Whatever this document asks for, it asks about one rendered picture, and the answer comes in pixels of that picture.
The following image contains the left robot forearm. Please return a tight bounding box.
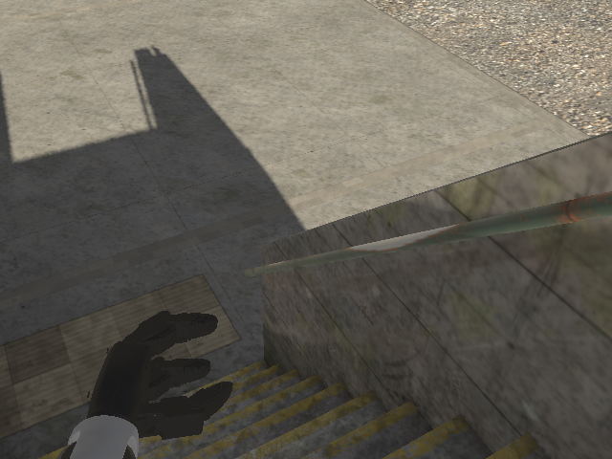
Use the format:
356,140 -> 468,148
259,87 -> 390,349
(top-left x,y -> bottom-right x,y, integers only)
56,415 -> 139,459

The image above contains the left robot hand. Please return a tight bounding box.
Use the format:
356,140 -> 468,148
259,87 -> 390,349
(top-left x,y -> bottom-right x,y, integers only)
87,311 -> 233,440

